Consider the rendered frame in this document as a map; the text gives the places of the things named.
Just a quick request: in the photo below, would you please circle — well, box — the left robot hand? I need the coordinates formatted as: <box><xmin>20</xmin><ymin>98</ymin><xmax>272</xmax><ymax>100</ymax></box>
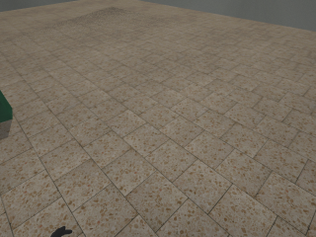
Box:
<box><xmin>50</xmin><ymin>226</ymin><xmax>73</xmax><ymax>237</ymax></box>

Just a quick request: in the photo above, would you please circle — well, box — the carton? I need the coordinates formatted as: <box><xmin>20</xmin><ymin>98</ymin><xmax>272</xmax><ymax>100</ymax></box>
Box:
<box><xmin>0</xmin><ymin>90</ymin><xmax>13</xmax><ymax>122</ymax></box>

